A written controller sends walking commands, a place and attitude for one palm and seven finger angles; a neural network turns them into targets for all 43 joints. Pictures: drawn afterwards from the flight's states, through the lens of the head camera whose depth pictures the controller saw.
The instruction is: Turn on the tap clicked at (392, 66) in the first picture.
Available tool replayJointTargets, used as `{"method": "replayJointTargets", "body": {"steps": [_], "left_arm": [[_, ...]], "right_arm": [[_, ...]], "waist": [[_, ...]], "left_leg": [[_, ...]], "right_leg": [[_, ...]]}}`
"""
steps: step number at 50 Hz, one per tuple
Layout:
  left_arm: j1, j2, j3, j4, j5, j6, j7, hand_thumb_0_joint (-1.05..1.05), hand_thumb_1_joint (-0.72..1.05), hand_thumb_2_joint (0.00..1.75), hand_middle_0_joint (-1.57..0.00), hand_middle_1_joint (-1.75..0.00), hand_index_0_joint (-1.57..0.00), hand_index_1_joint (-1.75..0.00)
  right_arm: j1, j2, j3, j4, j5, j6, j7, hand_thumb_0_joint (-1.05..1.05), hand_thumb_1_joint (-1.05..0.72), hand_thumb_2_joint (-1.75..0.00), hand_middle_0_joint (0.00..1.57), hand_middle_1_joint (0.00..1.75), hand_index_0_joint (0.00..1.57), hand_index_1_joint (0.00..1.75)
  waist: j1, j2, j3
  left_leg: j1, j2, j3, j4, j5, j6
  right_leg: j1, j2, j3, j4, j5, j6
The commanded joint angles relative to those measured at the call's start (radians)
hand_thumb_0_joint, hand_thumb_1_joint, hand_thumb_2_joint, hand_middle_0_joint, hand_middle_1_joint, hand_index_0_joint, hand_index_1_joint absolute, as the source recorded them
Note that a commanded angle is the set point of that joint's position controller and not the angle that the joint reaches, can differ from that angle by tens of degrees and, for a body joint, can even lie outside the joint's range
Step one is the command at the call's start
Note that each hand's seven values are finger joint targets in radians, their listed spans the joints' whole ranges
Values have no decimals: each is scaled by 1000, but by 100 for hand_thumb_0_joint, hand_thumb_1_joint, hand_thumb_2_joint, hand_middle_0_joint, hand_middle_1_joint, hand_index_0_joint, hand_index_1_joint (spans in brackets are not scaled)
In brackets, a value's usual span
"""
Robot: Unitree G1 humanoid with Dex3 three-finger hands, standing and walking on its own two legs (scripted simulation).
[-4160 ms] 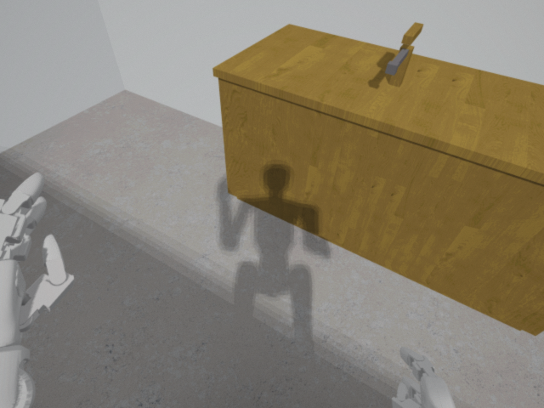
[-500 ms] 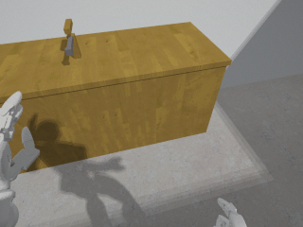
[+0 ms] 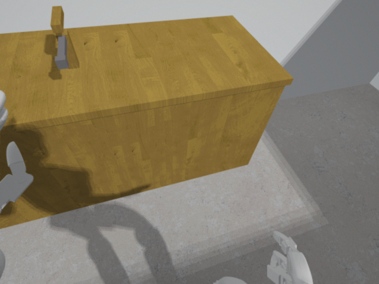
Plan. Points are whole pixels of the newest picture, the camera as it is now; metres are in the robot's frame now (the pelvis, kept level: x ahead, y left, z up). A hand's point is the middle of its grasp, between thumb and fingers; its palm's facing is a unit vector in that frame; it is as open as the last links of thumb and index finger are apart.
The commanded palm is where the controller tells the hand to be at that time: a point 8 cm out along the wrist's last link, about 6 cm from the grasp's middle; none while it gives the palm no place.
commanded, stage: take the last steps up to it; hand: left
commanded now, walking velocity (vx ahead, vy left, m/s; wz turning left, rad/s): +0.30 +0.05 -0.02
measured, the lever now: (61, 62) +0.66 +0.41 +0.07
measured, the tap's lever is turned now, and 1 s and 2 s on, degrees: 0 0 0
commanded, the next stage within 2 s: come to a stop and stand still in 0.90 s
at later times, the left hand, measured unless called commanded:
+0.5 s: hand (71, 126) +0.33 +0.23 +0.18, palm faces +0.38 -0.81 -0.45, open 7.4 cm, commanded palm +0.27 +0.28 +0.18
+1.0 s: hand (66, 86) +0.41 +0.26 +0.19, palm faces +0.42 -0.75 -0.51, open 7.4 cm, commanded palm +0.37 +0.30 +0.18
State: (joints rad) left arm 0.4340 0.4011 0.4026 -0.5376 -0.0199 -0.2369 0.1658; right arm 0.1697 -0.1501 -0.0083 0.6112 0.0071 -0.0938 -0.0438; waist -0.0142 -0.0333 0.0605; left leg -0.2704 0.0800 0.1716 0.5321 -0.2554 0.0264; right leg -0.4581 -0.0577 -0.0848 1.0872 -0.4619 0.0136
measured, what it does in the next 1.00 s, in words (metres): walks ahead: right foot, then left foot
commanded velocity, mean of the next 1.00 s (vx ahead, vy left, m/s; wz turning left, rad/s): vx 0.22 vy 0.06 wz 0.00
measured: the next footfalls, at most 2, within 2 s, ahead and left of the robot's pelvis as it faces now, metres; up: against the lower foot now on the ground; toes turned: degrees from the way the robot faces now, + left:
right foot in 0.20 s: +0.15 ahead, -0.11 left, +0.00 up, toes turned -9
left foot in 0.60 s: +0.25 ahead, +0.14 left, +0.00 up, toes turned +9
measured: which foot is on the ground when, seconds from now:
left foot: down 0.00-0.22, up 0.24-0.58, down 0.60-1.00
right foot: up 0.00-0.18, down 0.20-0.62, up 0.64-0.96, down 0.98-1.00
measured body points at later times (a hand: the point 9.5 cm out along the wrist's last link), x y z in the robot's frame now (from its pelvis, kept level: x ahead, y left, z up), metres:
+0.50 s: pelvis +0.11 -0.01 +0.00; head +0.15 -0.01 +0.45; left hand +0.30 +0.27 +0.20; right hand +0.27 -0.27 -0.09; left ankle +0.17 +0.15 -0.69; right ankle +0.11 -0.10 -0.74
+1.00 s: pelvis +0.21 +0.02 -0.01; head +0.23 +0.00 +0.44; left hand +0.39 +0.30 +0.22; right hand +0.37 -0.17 -0.11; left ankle +0.21 +0.14 -0.74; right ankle +0.24 -0.06 -0.74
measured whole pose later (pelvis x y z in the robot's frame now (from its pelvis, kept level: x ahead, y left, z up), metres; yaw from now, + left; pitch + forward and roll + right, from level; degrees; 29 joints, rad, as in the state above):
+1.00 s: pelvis +0.21 +0.02 -0.01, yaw -1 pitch -1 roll +0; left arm 0.50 0.42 0.41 -0.53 -0.03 -0.22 0.15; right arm 0.20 -0.13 0.05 0.61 0.00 -0.07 -0.04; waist 0.02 0.04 0.05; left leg -0.26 0.08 0.15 0.59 -0.31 0.00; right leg -0.29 -0.01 -0.15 0.54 -0.26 0.00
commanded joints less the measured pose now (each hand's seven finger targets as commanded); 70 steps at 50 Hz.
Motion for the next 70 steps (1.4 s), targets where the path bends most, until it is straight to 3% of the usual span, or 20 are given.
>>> {"method": "replayJointTargets", "body": {"steps": [1,8,9,11,12,18,28,30,31,33,38,43,48,49,51,53,57,62,67,70], "left_arm": [[79,113,79,-239,-8,-63,-1,0,90,90,-20,-30,-20,-30],[11,135,97,-104,-5,-31,0,0,90,90,-20,-30,-20,-30],[-7,134,92,-78,0,-26,-2,0,90,90,-20,-30,-20,-30],[-51,171,107,-64,11,-23,3,0,90,90,-20,-30,-20,-30],[-90,152,96,-63,1,-25,1,0,90,90,-20,-30,-20,-30],[-72,164,82,-172,15,-79,0,0,90,90,-20,-30,-20,-30],[34,127,99,-168,-11,-54,30,0,90,90,-20,-30,-20,-30],[-20,122,85,-158,-12,-60,24,0,90,90,-20,-30,-20,-30],[-42,115,79,-158,-16,-64,22,0,90,90,-20,-30,-20,-30],[-104,176,91,-153,3,-77,13,0,90,90,-20,-30,-20,-30],[-46,120,35,-321,3,-67,-2,0,90,90,-20,-30,-20,-30],[38,149,94,-276,-11,-45,7,0,90,90,-20,-30,-20,-30],[-4,124,92,-90,-13,-12,6,0,90,90,-20,-30,-20,-30],[-17,130,90,-55,-6,-9,5,0,90,90,-20,-30,-20,-30],[-51,154,82,-26,-4,4,8,0,90,90,-20,-30,-20,-30],[-72,113,40,-12,-13,5,-4,0,90,90,-20,-30,-20,-30],[-48,157,69,-128,2,-33,15,0,90,90,-20,-30,-20,-30],[50,209,140,-271,-12,-44,39,0,90,90,-20,-30,-20,-30],[109,139,113,-207,-26,-19,38,0,90,90,-20,-30,-20,-30],[56,134,89,-186,-25,-24,25,0,90,90,-20,-30,-20,-30]], "right_arm": [[-29,-159,-50,-128,1,-54,-5,0,-90,-90,20,30,20,30],[-45,-155,-38,-123,1,-33,-32,0,-90,-90,20,30,20,30],[-48,-152,-39,-117,3,-26,-32,0,-90,-90,20,30,20,30],[-74,-132,-36,-139,0,-20,-24,0,-90,-90,20,30,20,30],[-74,-149,-40,-131,-5,-22,-14,0,-90,-90,20,30,20,30],[-81,-146,-31,-103,-9,9,-9,0,-90,-90,20,30,20,30],[-14,-145,-55,-165,-6,-4,-29,0,-90,-90,20,30,20,30],[-2,-179,-70,-169,3,0,-41,0,-90,-90,20,30,20,30],[-7,-194,-72,-173,7,2,-38,0,-90,-90,20,30,20,30],[-46,-159,-38,-165,-13,-10,-39,0,-90,-90,20,30,20,30],[-25,-163,-47,-141,-1,-42,-10,0,-90,-90,20,30,20,30],[-23,-150,-27,-142,-8,-48,-11,0,-90,-90,20,30,20,30],[-43,-149,-23,-131,2,-13,-29,0,-90,-90,20,30,20,30],[-34,-143,-24,-127,3,-3,-28,0,-90,-90,20,30,20,30],[-57,-128,-13,-149,1,-1,-18,0,-90,-90,20,30,20,30],[-50,-155,-28,-128,10,-4,-3,0,-90,-90,20,30,20,30],[-96,-133,-3,-128,0,14,-20,0,-90,-90,20,30,20,30],[-81,-135,-20,-180,-6,8,-39,0,-90,-90,20,30,20,30],[-22,-147,-34,-183,-4,23,-39,0,-90,-90,20,30,20,30],[-33,-189,-45,-196,7,21,-43,0,-90,-90,20,30,20,30]], "waist": [[6,272,-147],[14,150,-152],[20,74,-173],[27,-296,-166],[23,-207,-147],[3,-30,-108],[17,-69,-163],[-5,104,-166],[-2,269,-173],[-4,301,-128],[16,280,-169],[4,265,-186],[7,150,-154],[5,46,-162],[12,-252,-130],[7,-191,-120],[3,-42,-156],[30,-41,-189],[6,-29,-212],[28,175,-169]], "left_leg": [[134,212,-186,-229,263,143],[39,186,-117,-62,159,83],[-19,154,-84,76,117,66],[-392,-60,-45,580,-282,-8],[-425,-37,-167,704,-258,-18],[-367,41,-162,602,-46,-50],[24,-37,10,-51,98,-26],[189,62,-152,-132,109,34],[295,240,-412,-169,215,124],[208,339,-566,-255,226,202],[169,195,-240,-192,327,139],[154,206,-205,-188,382,114],[6,178,-148,-65,86,56],[-54,132,-116,53,6,36],[-302,-48,-78,412,-288,-34],[-279,-28,-187,557,-215,-49],[-228,-25,-155,479,-128,-65],[-122,-41,-110,227,-102,-57],[50,-42,-125,-56,117,-54],[58,163,-309,-170,412,26]], "right_leg": [[-47,-21,-29,-186,108,5],[263,43,-111,-575,201,1],[357,8,-50,-638,224,-20],[519,-350,595,-805,286,-201],[478,-403,631,-841,217,-220],[333,-276,160,-806,437,-172],[338,-165,58,-632,364,-110],[178,-83,19,-409,262,-51],[-8,10,-34,-213,-6,-13],[-113,0,46,55,-140,-15],[-60,-13,10,-83,50,2],[71,33,-58,-352,93,9],[294,38,-60,-639,200,-2],[352,-28,46,-697,231,-36],[429,-329,501,-807,465,-184],[374,-326,409,-797,582,-150],[403,-247,136,-694,902,-118],[413,-242,141,-692,900,-137],[373,-175,108,-631,672,-87],[258,-7,53,-526,204,-6]]}}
